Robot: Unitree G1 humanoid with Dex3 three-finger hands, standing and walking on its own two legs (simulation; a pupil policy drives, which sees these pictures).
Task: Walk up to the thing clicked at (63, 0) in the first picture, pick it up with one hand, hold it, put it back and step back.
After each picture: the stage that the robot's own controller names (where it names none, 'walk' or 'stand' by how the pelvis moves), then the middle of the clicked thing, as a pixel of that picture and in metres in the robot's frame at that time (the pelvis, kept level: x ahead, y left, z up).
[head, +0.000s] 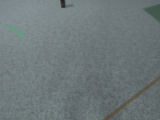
stand; out of the picture +2.12 +0.24 -0.66
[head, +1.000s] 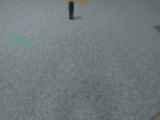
walk; (71, 10) +1.98 +0.10 -0.64
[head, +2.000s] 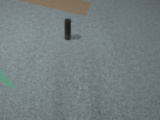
walk; (67, 29) +1.33 +0.06 -0.65
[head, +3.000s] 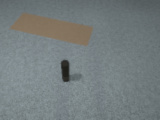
walk; (65, 71) +0.82 +0.12 -0.65
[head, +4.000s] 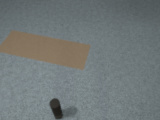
walk; (56, 109) +0.48 +0.19 -0.65
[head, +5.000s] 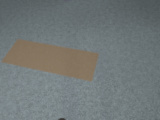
stand; out of the picture +0.34 +0.18 -0.64
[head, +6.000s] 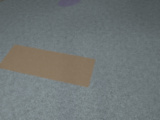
stand; out of the picture +0.32 +0.19 -0.66
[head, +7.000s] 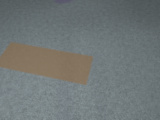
stand; out of the picture +0.32 +0.19 -0.66
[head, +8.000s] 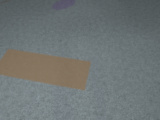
stand; out of the picture +0.30 +0.20 -0.66
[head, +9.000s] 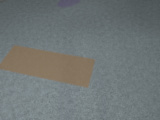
stand; out of the picture +0.32 +0.19 -0.66
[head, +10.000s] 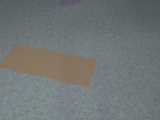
stand; out of the picture +0.31 +0.18 -0.66
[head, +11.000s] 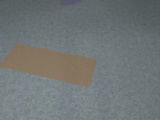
go down; out of the picture +0.31 +0.18 -0.66
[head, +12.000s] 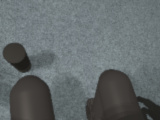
go down; (20, 60) +0.40 +0.22 -0.26
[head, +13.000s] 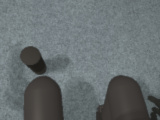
approach; (35, 62) +0.40 +0.21 -0.27
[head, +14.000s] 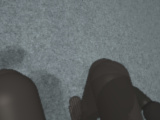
close in; out of the picture +0.38 +0.26 -0.16
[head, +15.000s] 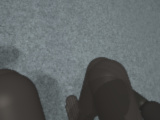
close; out of the picture +0.39 +0.27 -0.15
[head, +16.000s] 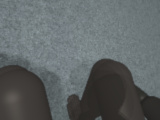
lift; out of the picture +0.32 +0.26 -0.16
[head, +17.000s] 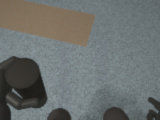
lift; (31, 88) +0.29 +0.17 +0.03
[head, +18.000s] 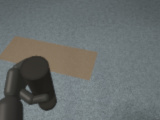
hold; (42, 88) +0.30 +0.15 +0.05
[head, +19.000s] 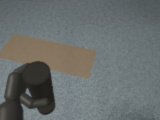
hold; (42, 92) +0.29 +0.15 +0.02
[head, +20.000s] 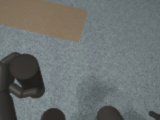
crouch; (31, 80) +0.34 +0.17 -0.05
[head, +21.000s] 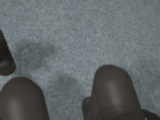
lower; out of the picture +0.40 +0.23 -0.13
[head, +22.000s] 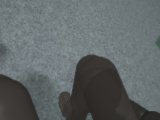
lower; out of the picture +0.39 +0.28 -0.16
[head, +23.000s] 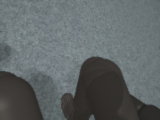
lower; out of the picture +0.38 +0.28 -0.16
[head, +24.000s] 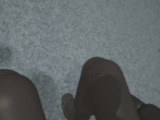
lower; out of the picture +0.38 +0.28 -0.16
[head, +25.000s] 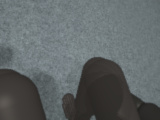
lower; out of the picture +0.37 +0.28 -0.16
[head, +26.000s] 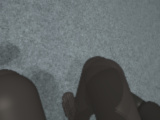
open; out of the picture +0.37 +0.27 -0.16
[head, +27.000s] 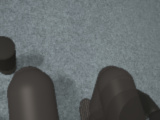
stand; (5, 59) +0.38 +0.26 -0.20
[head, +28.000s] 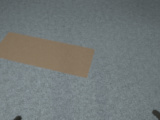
stand; out of the picture +0.32 +0.19 -0.57
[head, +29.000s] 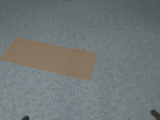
stand; out of the picture +0.34 +0.20 -0.60
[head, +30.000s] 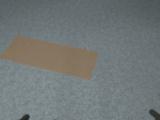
stand; out of the picture +0.33 +0.19 -0.60
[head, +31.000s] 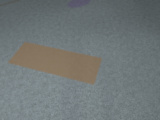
stand; out of the picture +0.36 +0.19 -0.65
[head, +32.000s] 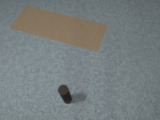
walk; (65, 95) +0.45 +0.18 -0.63
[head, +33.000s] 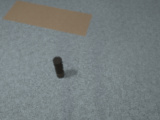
walk; (59, 68) +0.73 +0.17 -0.63
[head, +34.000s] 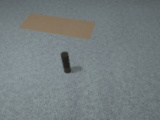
stand; (66, 63) +0.95 +0.19 -0.64
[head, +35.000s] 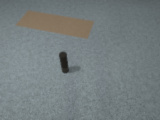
stand; (64, 63) +0.93 +0.18 -0.66
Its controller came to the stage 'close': yes
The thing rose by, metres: 0.66
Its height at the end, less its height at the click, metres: +0.00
